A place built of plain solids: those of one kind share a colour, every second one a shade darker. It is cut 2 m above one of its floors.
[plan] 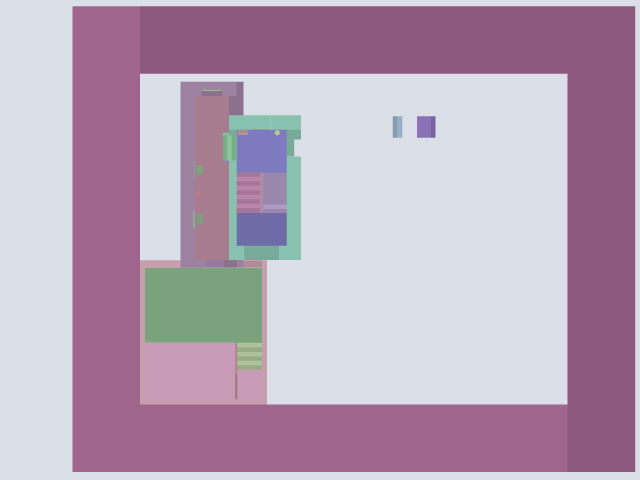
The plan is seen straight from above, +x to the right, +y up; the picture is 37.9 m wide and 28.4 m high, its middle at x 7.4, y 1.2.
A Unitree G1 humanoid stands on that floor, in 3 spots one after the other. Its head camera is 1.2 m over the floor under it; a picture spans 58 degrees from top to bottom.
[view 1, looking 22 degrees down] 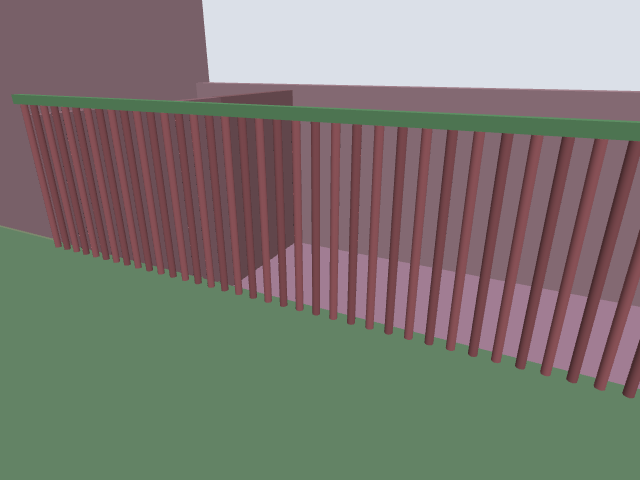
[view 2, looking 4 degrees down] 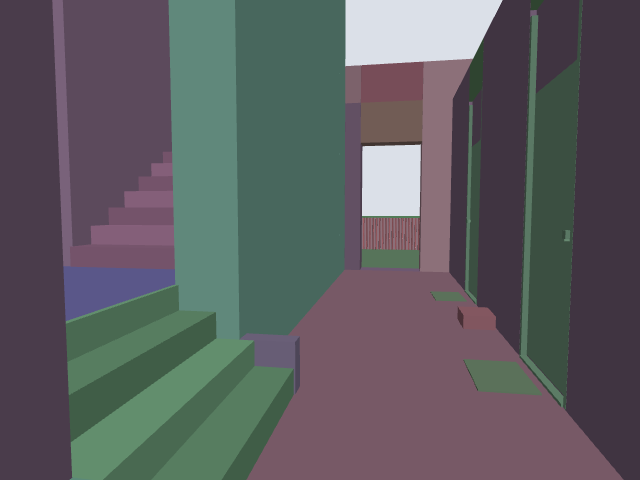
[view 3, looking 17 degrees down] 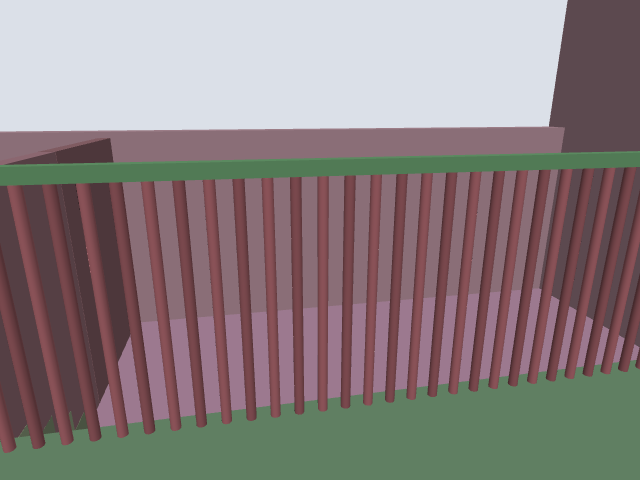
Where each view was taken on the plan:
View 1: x -0.53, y -3.07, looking -64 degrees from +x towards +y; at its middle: bar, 2.10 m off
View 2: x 1.01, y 8.57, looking -80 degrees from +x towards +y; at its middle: wall_hall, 5.83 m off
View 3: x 1.13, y -3.32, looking -101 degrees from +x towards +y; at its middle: bar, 1.57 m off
